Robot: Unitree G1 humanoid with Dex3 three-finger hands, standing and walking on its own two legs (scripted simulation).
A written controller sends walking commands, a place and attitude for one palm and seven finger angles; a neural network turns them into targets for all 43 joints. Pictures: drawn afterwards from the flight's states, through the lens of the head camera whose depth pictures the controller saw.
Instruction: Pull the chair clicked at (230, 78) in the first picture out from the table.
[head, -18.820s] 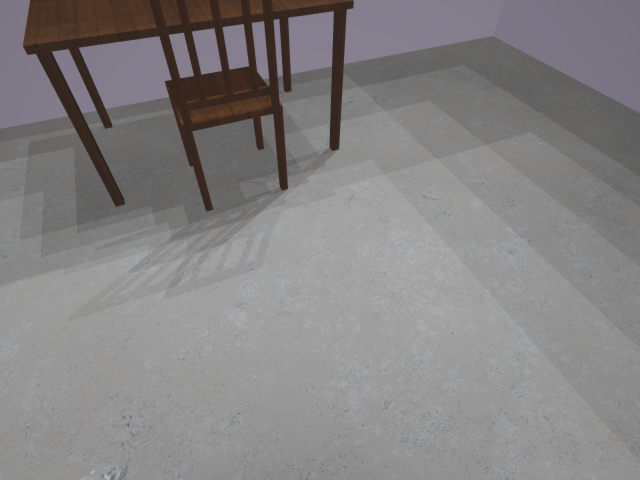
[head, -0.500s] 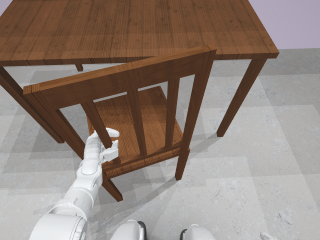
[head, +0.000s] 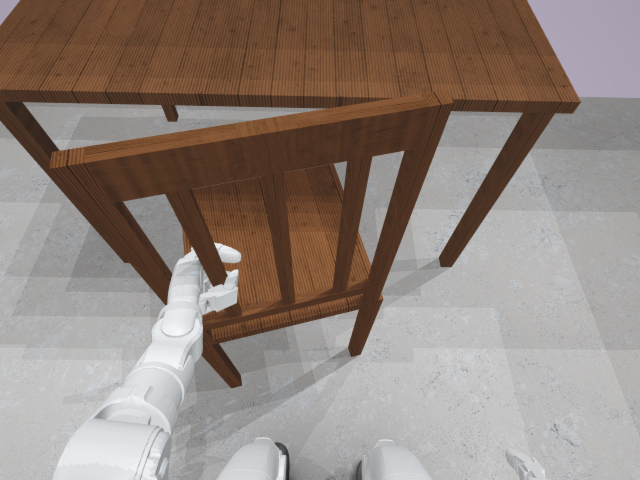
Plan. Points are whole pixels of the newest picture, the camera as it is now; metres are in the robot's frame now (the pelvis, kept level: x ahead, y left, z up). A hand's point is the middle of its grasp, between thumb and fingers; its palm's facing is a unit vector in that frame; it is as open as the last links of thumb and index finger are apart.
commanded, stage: step backward, pulling the chair out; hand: left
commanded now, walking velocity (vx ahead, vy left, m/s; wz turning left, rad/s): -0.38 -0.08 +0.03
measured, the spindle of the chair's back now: (282, 252) +0.42 +0.07 -0.04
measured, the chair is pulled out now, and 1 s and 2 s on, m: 0.17 0.34 0.46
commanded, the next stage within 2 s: stop walking, hand still on the chair in 1.88 s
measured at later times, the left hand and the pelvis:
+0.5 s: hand (231, 327) +0.31 +0.13 -0.06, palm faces +0.07 -0.98 -0.16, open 5.2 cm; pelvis -0.09 +0.00 +0.01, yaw +2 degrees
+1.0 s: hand (204, 419) +0.19 +0.15 -0.06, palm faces +0.09 -0.98 -0.20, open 5.4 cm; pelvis -0.18 -0.01 -0.01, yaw +1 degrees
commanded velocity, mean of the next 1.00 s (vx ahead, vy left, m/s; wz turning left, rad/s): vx -0.38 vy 0.01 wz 0.02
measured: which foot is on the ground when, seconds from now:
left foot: down 0.00-0.16, up 0.18-0.38, down 0.40-1.00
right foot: up 0.00-0.08, down 0.10-1.00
